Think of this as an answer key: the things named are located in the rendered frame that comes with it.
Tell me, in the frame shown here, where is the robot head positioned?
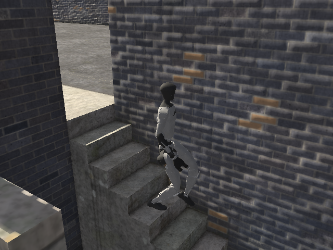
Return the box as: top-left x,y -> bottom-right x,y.
160,82 -> 176,108

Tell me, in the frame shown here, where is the robot left foot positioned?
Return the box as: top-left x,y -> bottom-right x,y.
178,191 -> 195,206

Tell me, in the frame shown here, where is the robot right upper arm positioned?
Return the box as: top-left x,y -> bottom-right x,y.
156,108 -> 169,138

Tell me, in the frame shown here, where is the right robot hand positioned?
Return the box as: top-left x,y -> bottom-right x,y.
173,157 -> 188,172

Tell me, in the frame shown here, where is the right robot forearm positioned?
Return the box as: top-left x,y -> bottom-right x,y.
157,133 -> 177,160

